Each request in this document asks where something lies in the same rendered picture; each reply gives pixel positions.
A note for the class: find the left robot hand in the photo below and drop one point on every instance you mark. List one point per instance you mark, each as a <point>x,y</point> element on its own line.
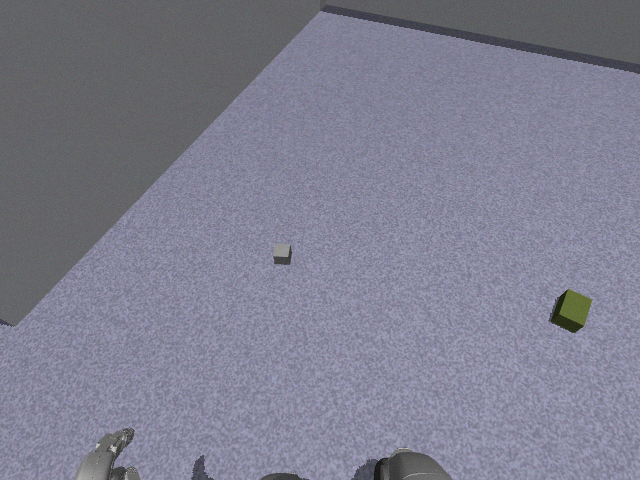
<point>98,465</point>

